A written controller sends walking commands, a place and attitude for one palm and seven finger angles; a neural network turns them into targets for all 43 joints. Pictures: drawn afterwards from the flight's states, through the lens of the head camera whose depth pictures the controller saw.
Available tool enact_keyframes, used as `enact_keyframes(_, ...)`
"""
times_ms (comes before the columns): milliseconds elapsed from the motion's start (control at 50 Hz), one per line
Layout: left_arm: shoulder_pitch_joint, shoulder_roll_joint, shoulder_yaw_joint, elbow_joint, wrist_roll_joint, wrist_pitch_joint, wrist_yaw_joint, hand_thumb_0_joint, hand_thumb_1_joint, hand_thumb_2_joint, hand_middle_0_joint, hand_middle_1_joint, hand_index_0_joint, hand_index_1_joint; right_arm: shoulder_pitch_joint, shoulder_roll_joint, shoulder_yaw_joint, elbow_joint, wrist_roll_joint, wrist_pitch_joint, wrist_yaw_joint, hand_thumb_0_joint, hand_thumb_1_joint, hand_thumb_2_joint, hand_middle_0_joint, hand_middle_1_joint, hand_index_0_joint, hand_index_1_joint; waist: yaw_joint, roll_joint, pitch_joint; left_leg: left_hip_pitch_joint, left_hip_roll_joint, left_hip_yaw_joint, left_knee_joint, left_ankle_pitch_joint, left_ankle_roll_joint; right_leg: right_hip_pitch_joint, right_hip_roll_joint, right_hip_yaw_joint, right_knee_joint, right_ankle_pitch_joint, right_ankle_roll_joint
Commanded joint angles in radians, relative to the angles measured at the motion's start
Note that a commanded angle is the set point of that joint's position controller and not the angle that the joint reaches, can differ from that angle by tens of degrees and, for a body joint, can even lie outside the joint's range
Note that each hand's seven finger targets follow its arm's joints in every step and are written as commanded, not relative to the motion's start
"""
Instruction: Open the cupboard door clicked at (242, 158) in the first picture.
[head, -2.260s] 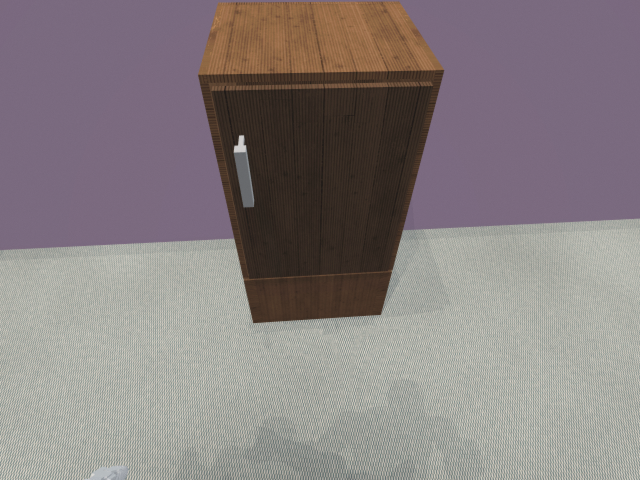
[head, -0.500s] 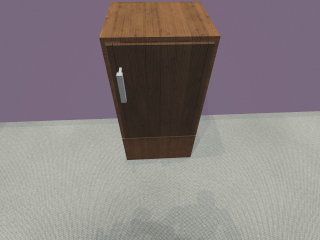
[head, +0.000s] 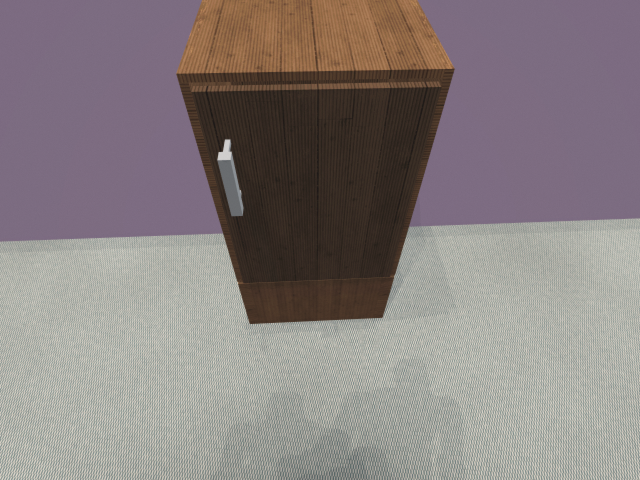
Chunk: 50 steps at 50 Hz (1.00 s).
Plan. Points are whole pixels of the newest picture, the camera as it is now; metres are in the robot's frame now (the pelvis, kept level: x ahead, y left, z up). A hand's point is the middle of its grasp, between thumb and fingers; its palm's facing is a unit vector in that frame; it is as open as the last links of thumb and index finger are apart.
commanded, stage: take the last steps up to it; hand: left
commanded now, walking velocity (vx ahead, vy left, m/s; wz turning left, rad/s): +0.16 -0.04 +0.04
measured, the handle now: (232, 178) +0.64 +0.19 -0.05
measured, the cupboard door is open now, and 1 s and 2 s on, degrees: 0 0 0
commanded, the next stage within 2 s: come to a stop and stand still in 0.02 s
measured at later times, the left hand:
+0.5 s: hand out of the picture +0.09 +0.17 -0.18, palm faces +0.10 -0.97 -0.20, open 7.4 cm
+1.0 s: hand out of the picture +0.07 +0.15 -0.17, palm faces +0.08 -0.98 -0.18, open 7.3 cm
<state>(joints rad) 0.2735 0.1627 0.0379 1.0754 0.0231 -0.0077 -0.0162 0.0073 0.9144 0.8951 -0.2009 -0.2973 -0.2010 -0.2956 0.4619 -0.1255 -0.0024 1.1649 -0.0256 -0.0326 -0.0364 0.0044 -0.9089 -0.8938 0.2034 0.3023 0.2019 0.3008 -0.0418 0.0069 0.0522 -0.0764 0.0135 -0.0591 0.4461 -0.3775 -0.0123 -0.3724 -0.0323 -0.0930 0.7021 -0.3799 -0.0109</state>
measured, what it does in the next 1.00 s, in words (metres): steps on the spot: right foot, then left foot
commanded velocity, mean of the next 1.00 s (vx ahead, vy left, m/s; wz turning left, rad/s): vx -0.08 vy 0.01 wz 0.00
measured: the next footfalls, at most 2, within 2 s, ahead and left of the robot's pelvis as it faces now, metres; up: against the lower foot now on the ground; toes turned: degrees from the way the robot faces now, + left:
right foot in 0.04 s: +0.09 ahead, -0.12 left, +0.00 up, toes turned -6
left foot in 0.32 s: +0.16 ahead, +0.11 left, +0.00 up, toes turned +8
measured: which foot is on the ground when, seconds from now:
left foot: down 0.00-0.04, up 0.06-0.30, down 0.32-0.60, up 0.62-0.82, down 0.84-1.00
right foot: up 0.00-0.02, down 0.04-0.34, up 0.36-0.58, down 0.60-1.00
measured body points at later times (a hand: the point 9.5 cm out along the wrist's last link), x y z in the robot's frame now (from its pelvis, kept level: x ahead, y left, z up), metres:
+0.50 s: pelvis +0.08 -0.01 +0.00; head +0.11 -0.01 +0.44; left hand +0.09 +0.22 -0.16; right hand +0.21 -0.23 -0.14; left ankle +0.12 +0.11 -0.73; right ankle +0.05 -0.12 -0.69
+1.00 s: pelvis +0.05 -0.03 +0.01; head +0.06 -0.02 +0.46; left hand +0.07 +0.20 -0.15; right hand +0.04 -0.26 -0.15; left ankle +0.03 +0.08 -0.73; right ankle +0.08 -0.14 -0.73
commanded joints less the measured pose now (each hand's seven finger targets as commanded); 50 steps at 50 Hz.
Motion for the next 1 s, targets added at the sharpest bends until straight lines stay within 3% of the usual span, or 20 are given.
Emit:
enact_keyframes(0, 0.236, 0.145, 0.041, 0.010, 0.002, -0.047, 0.020, 0.000, 0.900, 0.900, -0.200, -0.300, -0.200, -0.300, 0.026, -0.115, -0.034, -0.049, 0.017, -0.024, -0.001, 0.000, -0.900, -0.900, 0.200, 0.300, 0.200, 0.300, 0.131, -0.140, -0.087, -0.390, 0.049, 0.035, 0.275, 0.130, 0.067, 0.527, -0.184, 0.219, -0.292, 0.108, -0.073)
enact_keyframes(20, 0.308, 0.233, 0.059, 0.016, -0.001, -0.052, 0.033, 0.000, 0.900, 0.900, -0.200, -0.300, -0.200, -0.300, 0.005, -0.079, -0.031, -0.087, 0.018, -0.020, 0.006, 0.000, -0.900, -0.900, 0.200, 0.300, 0.200, 0.300, 0.149, -0.276, -0.126, -0.512, -0.020, 0.105, 0.558, -0.199, 0.043, 0.547, -0.419, 0.535, -0.449, 0.089, -0.176)
enact_keyframes(40, 0.292, 0.214, 0.053, 0.025, -0.012, -0.045, 0.038, 0.000, 0.900, 0.900, -0.200, -0.300, -0.200, -0.300, -0.070, -0.102, -0.046, -0.092, 0.013, -0.014, 0.007, 0.000, -0.900, -0.900, 0.200, 0.300, 0.200, 0.300, 0.153, -0.171, -0.052, -0.535, 0.032, 0.069, 0.680, -0.218, 0.049, 0.422, -0.411, 0.526, -0.480, 0.032, -0.214)
enact_keyframes(80, 0.178, 0.135, 0.033, 0.003, -0.003, -0.045, 0.046, 0.000, 0.900, 0.900, -0.200, -0.300, -0.200, -0.300, -0.120, -0.074, -0.049, -0.104, 0.005, -0.009, 0.017, 0.000, -0.900, -0.900, 0.200, 0.300, 0.200, 0.300, 0.104, -0.134, 0.060, -0.568, 0.095, 0.053, 0.751, -0.104, 0.046, 0.262, -0.366, 0.432, -0.490, 0.051, -0.223)
enact_keyframes(140, 0.079, 0.074, 0.012, -0.027, 0.009, -0.045, 0.058, 0.000, 0.900, 0.900, -0.200, -0.300, -0.200, -0.300, -0.056, -0.008, -0.035, -0.074, 0.004, 0.013, 0.018, 0.000, -0.900, -0.900, 0.200, 0.300, 0.200, 0.300, 0.024, -0.059, 0.045, -0.393, 0.100, 0.089, 0.538, -0.050, 0.011, 0.121, -0.284, 0.172, -0.436, 0.497, -0.170)
enact_keyframes(240, 0.082, 0.116, 0.016, -0.027, -0.006, -0.010, 0.066, 0.000, 0.900, 0.900, -0.200, -0.300, -0.200, -0.300, -0.088, -0.030, -0.028, -0.084, 0.020, 0.030, 0.007, 0.000, -0.900, -0.900, 0.200, 0.300, 0.200, 0.300, 0.032, -0.121, -0.029, -0.198, 0.027, 0.164, 0.124, 0.194, -0.012, 0.187, -0.178, 0.055, -0.245, 0.776, -0.107)
enact_keyframes(280, 0.093, 0.114, 0.023, -0.045, -0.010, 0.006, 0.067, 0.000, 0.900, 0.900, -0.200, -0.300, -0.200, -0.300, -0.099, -0.098, -0.050, -0.107, 0.014, 0.034, 0.003, 0.000, -0.900, -0.900, 0.200, 0.300, 0.200, 0.300, 0.024, -0.060, -0.045, -0.069, 0.080, 0.128, 0.054, 0.559, 0.011, 0.117, -0.144, 0.050, -0.158, 0.663, -0.052)
enact_keyframes(340, 0.109, 0.066, 0.012, -0.076, -0.011, 0.019, 0.078, 0.000, 0.900, 0.900, -0.200, -0.300, -0.200, -0.300, -0.116, -0.195, -0.068, -0.136, 0.015, 0.033, -0.009, 0.000, -0.900, -0.900, 0.200, 0.300, 0.200, 0.300, 0.018, 0.265, -0.097, 0.047, 0.354, -0.109, -0.027, 1.244, 0.205, -0.011, 0.003, 0.009, 0.151, -0.154, 0.042)
enact_keyframes(400, 0.082, 0.064, 0.026, -0.076, -0.010, 0.031, 0.070, 0.000, 0.900, 0.900, -0.200, -0.300, -0.200, -0.300, -0.242, -0.204, -0.074, -0.182, 0.003, 0.044, -0.015, 0.000, -0.900, -0.900, 0.200, 0.300, 0.200, 0.300, 0.036, 0.186, -0.081, -0.012, 0.340, -0.062, -0.021, 1.030, 0.242, -0.055, -0.016, 0.094, 0.302, -0.237, 0.029)
enact_keyframes(480, 0.102, 0.048, 0.025, -0.095, -0.004, 0.036, 0.056, 0.000, 0.900, 0.900, -0.200, -0.300, -0.200, -0.300, -0.316, -0.220, -0.088, -0.224, -0.001, 0.052, -0.006, 0.000, -0.900, -0.900, 0.200, 0.300, 0.200, 0.300, 0.048, 0.145, -0.123, -0.068, 0.301, -0.005, -0.020, 0.783, 0.196, 0.029, -0.015, 0.056, 0.138, -0.130, 0.031)
enact_keyframes(540, 0.172, 0.065, 0.023, -0.084, 0.004, 0.024, 0.053, 0.000, 0.900, 0.900, -0.200, -0.300, -0.200, -0.300, -0.348, -0.200, -0.087, -0.237, 0.008, 0.058, 0.007, 0.000, -0.900, -0.900, 0.200, 0.300, 0.200, 0.300, 0.084, 0.075, -0.110, -0.173, 0.216, 0.048, 0.074, 0.460, 0.111, 0.171, -0.019, 0.042, -0.194, 0.154, 0.039)
enact_keyframes(580, 0.073, 0.196, 0.031, -0.124, 0.016, 0.012, 0.055, 0.000, 0.900, 0.900, -0.200, -0.300, -0.200, -0.300, -0.318, -0.092, -0.072, -0.262, 0.022, 0.071, 0.022, 0.000, -0.900, -0.900, 0.200, 0.300, 0.200, 0.300, 0.039, -0.278, -0.016, -0.307, 0.008, 0.146, 0.263, -0.053, -0.003, 0.077, -0.286, 0.368, -0.419, 0.296, -0.076)
enact_keyframes(620, 0.023, 0.196, 0.031, -0.145, 0.015, 0.016, 0.054, 0.000, 0.900, 0.900, -0.200, -0.300, -0.200, -0.300, -0.363, -0.103, -0.077, -0.268, 0.012, 0.093, 0.022, 0.000, -0.900, -0.900, 0.200, 0.300, 0.200, 0.300, 0.056, -0.231, 0.011, -0.276, 0.008, 0.058, 0.479, -0.146, 0.008, -0.062, -0.303, 0.395, -0.468, 0.165, -0.166)
enact_keyframes(660, -0.036, 0.166, 0.024, -0.147, 0.014, 0.013, 0.054, 0.000, 0.900, 0.900, -0.200, -0.300, -0.200, -0.300, -0.312, -0.109, -0.076, -0.228, 0.012, 0.084, 0.023, 0.000, -0.900, -0.900, 0.200, 0.300, 0.200, 0.300, 0.027, -0.183, 0.045, -0.293, 0.020, 0.048, 0.547, -0.079, 0.014, -0.047, -0.243, 0.299, -0.435, 0.216, -0.163)
enact_keyframes(720, -0.003, 0.168, 0.027, -0.137, 0.013, 0.009, 0.056, 0.000, 0.900, 0.900, -0.200, -0.300, -0.200, -0.300, -0.277, -0.091, -0.062, -0.202, 0.016, 0.064, 0.021, 0.000, -0.900, -0.900, 0.200, 0.300, 0.200, 0.300, 0.048, -0.130, -0.016, -0.267, 0.020, 0.084, 0.345, -0.088, 0.003, 0.103, -0.223, 0.238, -0.372, 0.378, -0.168)
enact_keyframes(780, 0.007, 0.165, 0.023, -0.108, -0.006, 0.009, 0.055, 0.000, 0.900, 0.900, -0.200, -0.300, -0.200, -0.300, -0.188, -0.081, -0.043, -0.158, 0.018, 0.044, 0.011, 0.000, -0.900, -0.900, 0.200, 0.300, 0.200, 0.300, 0.028, -0.114, -0.074, -0.094, 0.025, 0.081, -0.027, 0.122, 0.006, 0.128, -0.180, 0.209, -0.297, 0.356, -0.103)
enact_keyframes(820, 0.016, 0.108, 0.009, -0.103, -0.016, 0.013, 0.045, 0.000, 0.900, 0.900, -0.200, -0.300, -0.200, -0.300, -0.196, -0.146, -0.040, -0.147, 0.011, 0.023, 0.005, 0.000, -0.900, -0.900, 0.200, 0.300, 0.200, 0.300, 0.061, 0.051, -0.060, -0.086, 0.164, -0.081, -0.116, 0.316, 0.062, 0.105, -0.066, 0.124, -0.269, 0.219, -0.009)
enact_keyframes(840, 0.022, 0.093, 0.008, -0.095, -0.015, 0.009, 0.044, 0.000, 0.900, 0.900, -0.200, -0.300, -0.200, -0.300, -0.218, -0.166, -0.037, -0.148, 0.007, 0.020, 0.002, 0.000, -0.900, -0.900, 0.200, 0.300, 0.200, 0.300, 0.080, 0.049, -0.063, -0.156, 0.183, -0.078, -0.111, 0.290, 0.069, 0.164, -0.055, 0.110, -0.294, 0.206, 0.006)
enact_keyframes(860, -0.009, 0.103, 0.008, -0.073, -0.010, 0.014, 0.046, 0.000, 0.900, 0.900, -0.200, -0.300, -0.200, -0.300, -0.222, -0.146, -0.034, -0.130, 0.009, 0.013, 0.003, 0.000, -0.900, -0.900, 0.200, 0.300, 0.200, 0.300, 0.070, 0.122, -0.049, -0.196, 0.160, -0.069, -0.148, 0.280, 0.063, 0.215, -0.053, 0.082, -0.273, 0.219, 0.014)
enact_keyframes(980, 0.022, 0.096, -0.006, -0.002, -0.011, 0.011, 0.043, 0.000, 0.900, 0.900, -0.200, -0.300, -0.200, -0.300, -0.159, -0.123, -0.022, -0.080, 0.011, 0.014, 0.000, 0.000, -0.900, -0.900, 0.200, 0.300, 0.200, 0.300, 0.070, 0.054, -0.007, -0.211, 0.115, -0.025, -0.196, 0.092, 0.041, 0.245, -0.064, 0.105, -0.340, 0.209, 0.004)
